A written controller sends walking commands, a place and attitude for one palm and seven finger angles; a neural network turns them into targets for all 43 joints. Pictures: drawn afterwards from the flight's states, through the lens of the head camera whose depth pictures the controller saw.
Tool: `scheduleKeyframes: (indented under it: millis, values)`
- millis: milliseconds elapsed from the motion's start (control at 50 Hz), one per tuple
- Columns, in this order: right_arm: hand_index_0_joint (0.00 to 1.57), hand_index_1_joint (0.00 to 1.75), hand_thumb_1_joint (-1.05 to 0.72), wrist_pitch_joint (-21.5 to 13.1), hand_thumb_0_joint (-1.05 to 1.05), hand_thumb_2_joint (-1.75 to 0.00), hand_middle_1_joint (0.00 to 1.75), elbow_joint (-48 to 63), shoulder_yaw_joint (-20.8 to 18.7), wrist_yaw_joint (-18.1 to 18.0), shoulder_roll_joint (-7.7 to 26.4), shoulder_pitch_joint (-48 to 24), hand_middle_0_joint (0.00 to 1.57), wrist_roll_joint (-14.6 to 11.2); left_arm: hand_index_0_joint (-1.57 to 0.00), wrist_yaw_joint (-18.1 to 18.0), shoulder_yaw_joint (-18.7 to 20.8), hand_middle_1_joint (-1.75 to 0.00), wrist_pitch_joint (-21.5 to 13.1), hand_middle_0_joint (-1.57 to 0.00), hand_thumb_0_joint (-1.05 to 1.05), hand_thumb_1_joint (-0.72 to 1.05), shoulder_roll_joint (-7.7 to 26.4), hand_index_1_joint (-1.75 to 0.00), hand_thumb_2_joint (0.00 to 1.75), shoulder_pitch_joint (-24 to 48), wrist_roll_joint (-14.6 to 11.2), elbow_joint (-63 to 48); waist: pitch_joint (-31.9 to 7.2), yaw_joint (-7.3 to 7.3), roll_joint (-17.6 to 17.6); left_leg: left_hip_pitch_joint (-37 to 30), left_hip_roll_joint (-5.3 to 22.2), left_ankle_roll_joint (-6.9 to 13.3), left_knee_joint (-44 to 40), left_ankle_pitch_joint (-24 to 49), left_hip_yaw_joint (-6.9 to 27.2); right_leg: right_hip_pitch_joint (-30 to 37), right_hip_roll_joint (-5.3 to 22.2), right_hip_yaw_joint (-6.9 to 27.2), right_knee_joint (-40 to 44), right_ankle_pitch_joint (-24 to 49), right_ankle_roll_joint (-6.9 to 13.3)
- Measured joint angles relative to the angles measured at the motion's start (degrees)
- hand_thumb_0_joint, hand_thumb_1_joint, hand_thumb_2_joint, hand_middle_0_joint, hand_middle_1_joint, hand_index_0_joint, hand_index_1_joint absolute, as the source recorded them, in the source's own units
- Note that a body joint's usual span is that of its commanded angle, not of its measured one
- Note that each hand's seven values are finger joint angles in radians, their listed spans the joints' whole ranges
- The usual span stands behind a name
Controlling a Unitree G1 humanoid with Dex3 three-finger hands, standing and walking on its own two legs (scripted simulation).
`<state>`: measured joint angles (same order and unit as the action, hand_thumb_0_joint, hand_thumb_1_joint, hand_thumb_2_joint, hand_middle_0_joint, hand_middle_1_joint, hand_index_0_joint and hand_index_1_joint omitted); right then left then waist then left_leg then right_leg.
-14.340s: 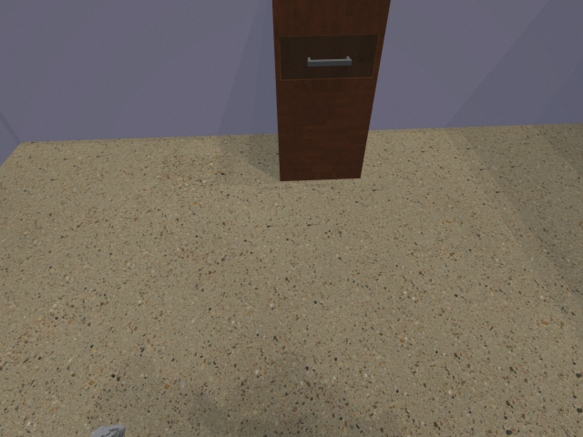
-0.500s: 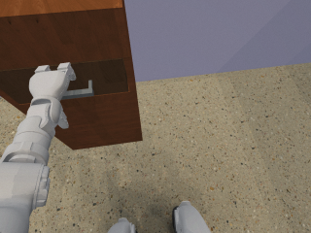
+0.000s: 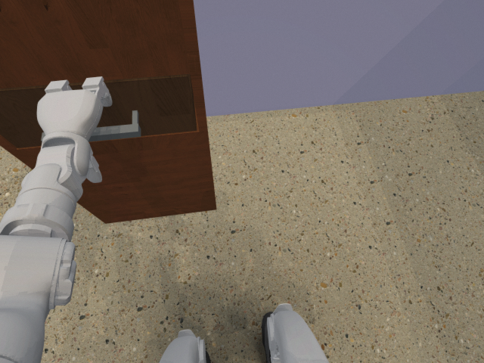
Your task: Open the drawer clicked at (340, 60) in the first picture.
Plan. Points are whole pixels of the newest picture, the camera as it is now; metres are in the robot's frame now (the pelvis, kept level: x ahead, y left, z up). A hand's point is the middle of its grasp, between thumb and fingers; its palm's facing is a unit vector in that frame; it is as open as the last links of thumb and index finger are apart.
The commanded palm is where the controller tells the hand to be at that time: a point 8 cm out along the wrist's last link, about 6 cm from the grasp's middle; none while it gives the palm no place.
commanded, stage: move the hooked fingers above the handle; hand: left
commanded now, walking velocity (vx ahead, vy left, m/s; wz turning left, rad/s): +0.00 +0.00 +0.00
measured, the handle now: (93, 126) +0.56 +0.24 -0.05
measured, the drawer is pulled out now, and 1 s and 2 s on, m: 0.00 0.00 0.00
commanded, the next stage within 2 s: lower the fingers behind the handle in 1.52 s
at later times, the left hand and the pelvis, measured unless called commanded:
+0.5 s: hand (86, 133) +0.51 +0.23 +0.00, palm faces -0.02 -0.05 -1.00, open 13.8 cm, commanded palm +0.49 +0.24 +0.06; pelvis +0.00 +0.00 -0.01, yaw +0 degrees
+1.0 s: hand (87, 137) +0.50 +0.22 +0.00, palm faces -0.02 -0.04 -1.00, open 13.8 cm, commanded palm +0.48 +0.24 +0.06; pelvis +0.00 +0.00 +0.00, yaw +0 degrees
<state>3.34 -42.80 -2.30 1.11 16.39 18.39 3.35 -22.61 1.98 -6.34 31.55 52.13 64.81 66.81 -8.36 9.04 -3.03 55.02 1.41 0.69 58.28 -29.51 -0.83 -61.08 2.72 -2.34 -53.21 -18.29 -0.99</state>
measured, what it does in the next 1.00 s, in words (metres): stands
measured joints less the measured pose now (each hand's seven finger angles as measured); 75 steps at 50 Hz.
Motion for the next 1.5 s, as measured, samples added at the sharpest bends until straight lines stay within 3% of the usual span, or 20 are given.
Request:
scheduleKeyframes:
  millis: [160,320,420,580,700,840,960,1080,1200,1320,1420,1500]
  values:
    - [0.2,0.3,-0.91,0.97,0.0,-0.9,0.3,1.05,0.92,-0.17,-0.43,0.16,0.2,-0.56,-0.33,2.2,1.51,-1.21,1.18,-0.33,0.0,-0.49,2.09,-1.21,0.3,-1.5,-0.89,0.2,1.02,0.03,-0.25,-1.7,0.14,0.25,-1.54,0.63,-1.28,1.0,-0.34,1.23,1.1,0.84,-0.22]
    - [0.2,0.3,-0.91,-0.4,0.0,-0.9,0.3,0.51,-0.11,-0.85,-0.48,1.33,0.2,-0.38,-0.32,4.16,0.16,-1.2,-3.01,-0.32,0.0,-0.49,3.02,-1.2,0.3,-1.69,-0.94,-1.18,0.65,-1.07,0.02,0.51,-0.19,0.26,0.15,0.16,-0.59,-0.79,0.09,0.67,-0.35,0.24,-0.25]
    - [0.2,0.3,-0.91,-0.74,0.0,-0.9,0.3,-0.44,-1.0,-0.49,-0.34,1.32,0.2,0.34,-0.32,1.84,0.36,-1.2,-4.92,-0.32,0.0,-0.49,1.0,-1.2,0.3,-2.4,-0.38,-3.54,-0.51,-1.17,0.04,1.65,-0.18,0.13,1.59,-0.63,0.07,-1.54,0.17,0.09,-1.37,-0.51,-0.24]
    - [0.2,0.3,-0.91,0.51,0.0,-0.9,0.3,-0.06,0.08,0.7,-0.04,-0.77,0.2,0.1,-0.34,-2.31,1.36,-1.22,-0.26,-0.34,0.0,-0.49,-0.21,-1.23,0.3,-1.22,0.4,-1.37,0.11,-0.3,-0.07,0.57,0.03,0.29,1.0,-0.56,-0.39,-0.68,-0.13,0.51,-0.76,-0.21,-0.32]
    - [0.2,0.3,-0.91,1.15,0.0,-0.9,0.3,1.16,0.5,0.24,-0.28,-1.04,0.2,-0.61,-0.34,1.22,1.74,-1.21,3.38,-0.33,0.0,-0.49,1.33,-1.22,0.3,-2.39,-0.82,-0.85,0.95,-0.52,-0.35,-1.99,0.05,0.38,-1.81,0.62,-1.33,1.34,-0.35,1.37,1.5,0.93,-0.41]
    - [0.2,0.3,-0.91,0.16,0.0,-0.9,0.3,0.27,-0.61,-0.84,-0.77,1.29,0.2,-0.73,-0.33,4.61,-2.05,-1.2,-1.5,-0.32,0.0,-0.49,-0.22,-1.21,0.3,-4.81,-2.29,-3.32,0.12,-2.55,-0.35,-4.28,-0.16,0.18,-3.19,0.88,-0.66,3.88,-0.1,0.7,2.64,0.71,-0.31]
    - [0.2,0.3,-0.91,-0.44,0.0,-0.9,0.3,-0.24,-0.41,-0.53,-0.48,0.39,0.2,0.15,-0.32,0.56,0.1,-1.2,-5.09,-0.32,0.0,-0.49,-1.06,-1.2,0.3,-4.37,0.19,-3.22,-0.71,-1.44,0.42,-1.75,-0.18,-0.03,-0.5,-0.15,-0.11,1.45,0.05,0.27,-0.06,-0.42,-0.01]
    - [0.2,0.3,-0.91,-0.26,0.0,-0.9,0.3,0.01,-0.62,0.59,0.16,-1.35,0.2,0.5,-0.32,-3.91,2.12,-1.2,-0.03,-0.32,0.0,-0.49,0.61,-1.2,0.3,-2.31,1.49,-1.97,0.16,-0.77,-0.1,1.11,-0.04,-0.13,1.52,-0.58,-0.31,-1.52,-0.09,0.57,-1.9,-0.58,0.02]
    - [0.2,0.3,-0.91,0.19,0.0,-0.9,0.3,-0.09,-0.85,0.29,-0.22,-0.87,0.2,-0.46,-0.32,0.89,0.13,-1.2,4.33,-0.32,0.0,-0.49,0.34,-1.2,0.3,-2.4,-1.7,-1.75,1.05,-1.8,-0.85,-1.33,0.0,-0.07,-1.45,0.67,-0.68,0.78,-0.27,0.85,0.87,0.59,-0.03]
    - [0.2,0.3,-0.91,-0.56,0.0,-0.9,0.3,-0.44,-0.17,-1.09,-0.85,0.7,0.2,-0.81,-0.32,5.15,-1.72,-1.2,-0.18,-0.32,0.0,-0.49,-0.56,-1.2,0.3,-2.75,-2.19,-1.88,0.29,-1.52,-0.16,-4.12,-0.03,-0.2,-3.49,1.17,-0.36,3.61,-0.25,0.47,2.58,0.73,0.1]
    - [0.2,0.3,-0.91,-0.93,0.0,-0.9,0.3,-0.1,-0.09,-0.98,-0.32,0.84,0.2,-0.14,-0.32,2.16,0.12,-1.2,-3.76,-0.32,0.0,-0.49,-0.04,-1.2,0.3,-2.28,-0.15,-2.26,-0.52,-0.62,0.31,-2.1,0.07,-0.29,-1.18,0.09,-0.34,1.49,-0.3,0.52,0.31,-0.22,0.23]
    - [0.2,0.3,-0.91,-0.65,0.0,-0.9,0.3,0.31,-0.37,-0.15,0.38,0.16,0.2,0.22,-0.32,-1.23,2.0,-1.2,-1.92,-0.32,0.0,-0.49,0.74,-1.2,0.3,-2.48,0.88,-1.85,-0.23,-0.52,-0.01,0.05,0.17,-0.16,0.63,-0.56,-0.83,-0.93,-0.42,1.09,-1.44,-0.57,0.12]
